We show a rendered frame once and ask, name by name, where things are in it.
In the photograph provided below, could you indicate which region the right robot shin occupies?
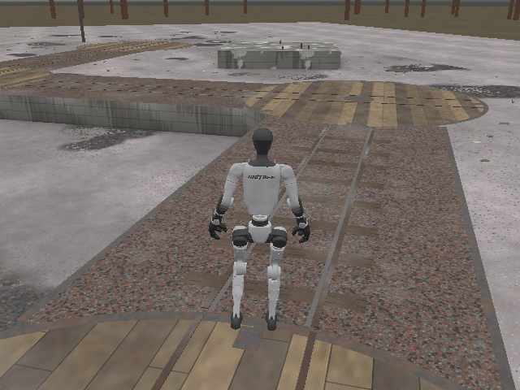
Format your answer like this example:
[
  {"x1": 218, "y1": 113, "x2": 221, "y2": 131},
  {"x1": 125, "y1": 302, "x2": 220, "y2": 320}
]
[{"x1": 268, "y1": 266, "x2": 281, "y2": 320}]

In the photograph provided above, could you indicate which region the robot shin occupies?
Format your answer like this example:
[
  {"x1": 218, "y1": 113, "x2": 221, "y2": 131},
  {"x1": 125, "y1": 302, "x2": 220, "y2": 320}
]
[
  {"x1": 268, "y1": 266, "x2": 281, "y2": 320},
  {"x1": 232, "y1": 262, "x2": 244, "y2": 318}
]

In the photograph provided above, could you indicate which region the left robot shin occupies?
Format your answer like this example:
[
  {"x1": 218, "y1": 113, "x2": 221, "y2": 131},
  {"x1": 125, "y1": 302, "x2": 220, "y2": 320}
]
[{"x1": 232, "y1": 262, "x2": 244, "y2": 318}]

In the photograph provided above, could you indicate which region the robot left forearm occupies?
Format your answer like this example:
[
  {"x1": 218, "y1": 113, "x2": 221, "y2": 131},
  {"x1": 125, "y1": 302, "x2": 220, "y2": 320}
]
[{"x1": 211, "y1": 194, "x2": 228, "y2": 225}]

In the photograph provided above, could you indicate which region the right robot hand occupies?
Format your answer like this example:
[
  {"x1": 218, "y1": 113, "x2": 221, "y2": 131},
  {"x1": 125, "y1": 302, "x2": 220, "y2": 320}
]
[{"x1": 292, "y1": 224, "x2": 310, "y2": 243}]

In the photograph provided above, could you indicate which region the robot left upper arm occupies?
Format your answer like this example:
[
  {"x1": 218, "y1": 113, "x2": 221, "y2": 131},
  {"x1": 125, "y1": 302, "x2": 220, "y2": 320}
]
[{"x1": 220, "y1": 162, "x2": 245, "y2": 207}]

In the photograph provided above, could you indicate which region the robot right forearm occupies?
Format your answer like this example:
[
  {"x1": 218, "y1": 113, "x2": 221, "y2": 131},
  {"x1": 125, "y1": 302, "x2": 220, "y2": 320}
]
[{"x1": 292, "y1": 197, "x2": 308, "y2": 228}]

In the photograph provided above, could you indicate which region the robot right upper arm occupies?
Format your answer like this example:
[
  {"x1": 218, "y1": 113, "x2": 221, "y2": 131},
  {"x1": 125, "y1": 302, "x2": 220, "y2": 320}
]
[{"x1": 279, "y1": 164, "x2": 300, "y2": 209}]

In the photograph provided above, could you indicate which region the left robot hand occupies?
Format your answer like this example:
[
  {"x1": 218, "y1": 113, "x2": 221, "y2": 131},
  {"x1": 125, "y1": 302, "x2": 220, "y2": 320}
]
[{"x1": 208, "y1": 221, "x2": 227, "y2": 240}]

